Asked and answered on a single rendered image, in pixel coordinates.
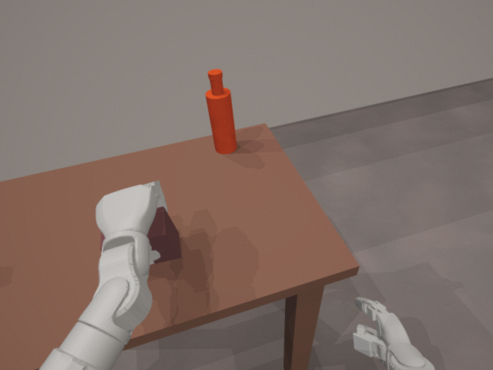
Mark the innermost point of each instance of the right robot hand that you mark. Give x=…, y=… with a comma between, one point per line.
x=389, y=330

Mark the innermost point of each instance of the robot right forearm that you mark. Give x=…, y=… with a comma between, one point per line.
x=404, y=356

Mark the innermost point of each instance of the left robot hand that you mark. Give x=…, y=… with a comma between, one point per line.
x=133, y=208

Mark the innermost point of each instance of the robot left forearm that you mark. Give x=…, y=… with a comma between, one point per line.
x=121, y=302

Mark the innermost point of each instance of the sponge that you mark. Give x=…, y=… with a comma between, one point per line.
x=163, y=237

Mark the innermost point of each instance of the table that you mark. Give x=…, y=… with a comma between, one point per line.
x=250, y=231

